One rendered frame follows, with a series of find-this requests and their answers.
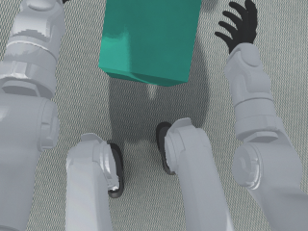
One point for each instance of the left robot forearm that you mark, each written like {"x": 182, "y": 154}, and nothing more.
{"x": 33, "y": 49}

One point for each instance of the left robot thigh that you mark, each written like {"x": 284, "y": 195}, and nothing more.
{"x": 86, "y": 198}

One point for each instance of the carton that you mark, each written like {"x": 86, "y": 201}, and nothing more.
{"x": 149, "y": 41}

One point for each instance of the robot left upper arm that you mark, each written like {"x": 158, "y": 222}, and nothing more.
{"x": 28, "y": 126}

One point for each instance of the robot right upper arm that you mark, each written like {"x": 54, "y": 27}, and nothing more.
{"x": 272, "y": 172}

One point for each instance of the right robot hand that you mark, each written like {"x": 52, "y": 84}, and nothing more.
{"x": 246, "y": 27}

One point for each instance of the left robot foot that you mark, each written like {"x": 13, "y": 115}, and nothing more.
{"x": 116, "y": 193}

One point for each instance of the right robot forearm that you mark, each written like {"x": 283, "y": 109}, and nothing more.
{"x": 249, "y": 87}

